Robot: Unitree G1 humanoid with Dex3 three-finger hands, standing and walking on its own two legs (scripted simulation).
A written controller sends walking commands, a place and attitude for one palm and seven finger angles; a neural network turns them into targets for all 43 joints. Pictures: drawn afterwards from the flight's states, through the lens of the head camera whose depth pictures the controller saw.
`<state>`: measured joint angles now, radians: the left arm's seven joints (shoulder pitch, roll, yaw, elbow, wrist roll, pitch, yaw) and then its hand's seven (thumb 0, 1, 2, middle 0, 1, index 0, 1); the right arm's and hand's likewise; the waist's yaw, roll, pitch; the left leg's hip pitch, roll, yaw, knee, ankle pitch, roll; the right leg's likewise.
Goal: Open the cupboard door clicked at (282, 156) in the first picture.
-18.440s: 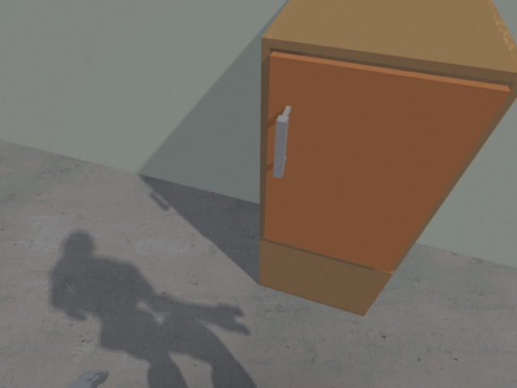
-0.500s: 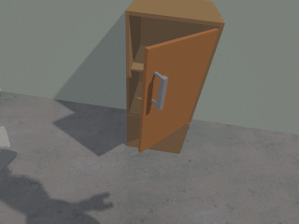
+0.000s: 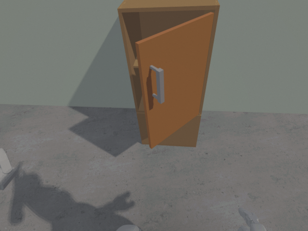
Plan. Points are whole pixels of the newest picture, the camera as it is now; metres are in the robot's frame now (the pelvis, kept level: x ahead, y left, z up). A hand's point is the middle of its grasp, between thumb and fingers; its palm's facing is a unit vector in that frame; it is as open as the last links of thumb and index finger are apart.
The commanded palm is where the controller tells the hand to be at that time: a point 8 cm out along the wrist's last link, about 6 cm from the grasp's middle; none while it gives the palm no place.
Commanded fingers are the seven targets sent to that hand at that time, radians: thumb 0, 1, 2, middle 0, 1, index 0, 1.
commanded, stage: stop stepping back and stand still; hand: left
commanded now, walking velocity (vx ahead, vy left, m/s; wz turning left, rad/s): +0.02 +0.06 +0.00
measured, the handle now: (157, 84) +0.62 +0.04 +0.05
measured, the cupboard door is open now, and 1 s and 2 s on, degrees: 46 46 46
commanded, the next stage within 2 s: let the arm hang, fingers relaxed in 0.56 s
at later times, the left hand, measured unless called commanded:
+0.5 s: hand (23, 159) +0.22 +0.30 +0.15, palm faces +0.40 -0.78 -0.48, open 7.4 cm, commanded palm +0.16 +0.33 +0.18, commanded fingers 0.00 0.90 0.90 -0.20 -0.30 -0.20 -0.30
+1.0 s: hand out of the picture +0.06 +0.21 -0.17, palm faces +0.02 -0.98 -0.18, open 7.1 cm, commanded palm none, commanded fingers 0.00 0.90 0.90 -0.20 -0.30 -0.20 -0.30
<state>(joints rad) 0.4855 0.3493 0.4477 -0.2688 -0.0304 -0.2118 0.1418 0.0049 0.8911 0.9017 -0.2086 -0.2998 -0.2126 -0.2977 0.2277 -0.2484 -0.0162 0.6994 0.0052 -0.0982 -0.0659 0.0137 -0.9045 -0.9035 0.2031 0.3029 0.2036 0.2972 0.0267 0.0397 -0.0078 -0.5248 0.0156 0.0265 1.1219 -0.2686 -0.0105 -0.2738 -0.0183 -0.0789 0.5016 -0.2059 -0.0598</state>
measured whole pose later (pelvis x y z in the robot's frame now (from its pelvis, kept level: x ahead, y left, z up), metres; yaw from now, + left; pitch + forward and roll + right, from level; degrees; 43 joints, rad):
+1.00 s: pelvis +0.00 +0.03 +0.00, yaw +2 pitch -1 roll +1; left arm 0.25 0.18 0.01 0.88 0.01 0.05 0.02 -0.01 0.98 0.90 -0.20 -0.30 -0.21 -0.30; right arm 0.23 -0.25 0.01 0.97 -0.03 0.02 0.00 0.01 -0.91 -0.90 0.20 0.30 0.20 0.30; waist -0.02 -0.04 0.08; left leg -0.25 -0.01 0.03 0.52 -0.25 0.02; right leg -0.30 -0.04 -0.09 0.53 -0.22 -0.02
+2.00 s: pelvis +0.02 +0.03 +0.00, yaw +2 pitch -1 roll +0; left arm 0.25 0.14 0.02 1.15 0.01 0.00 0.02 0.00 0.91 0.90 -0.20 -0.30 -0.20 -0.29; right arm 0.27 -0.15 0.01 1.14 -0.02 0.00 -0.03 0.00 -0.91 -0.90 0.20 0.30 0.20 0.30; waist 0.00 0.02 0.06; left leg -0.14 0.00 0.03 0.38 -0.22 0.00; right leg -0.19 -0.02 -0.10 0.41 -0.19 -0.02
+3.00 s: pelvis +0.03 +0.01 -0.01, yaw -9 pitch +0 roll +1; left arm 0.16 0.20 0.09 0.99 0.02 0.06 -0.02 0.00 0.91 0.90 -0.20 -0.30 -0.20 -0.29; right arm 0.23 -0.22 -0.04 1.02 -0.04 0.02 -0.05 0.00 -0.91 -0.90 0.20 0.30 0.20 0.30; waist 0.01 0.04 0.12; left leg -0.19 0.10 0.18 0.54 -0.34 -0.03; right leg -0.35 -0.01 -0.04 0.78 -0.43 -0.01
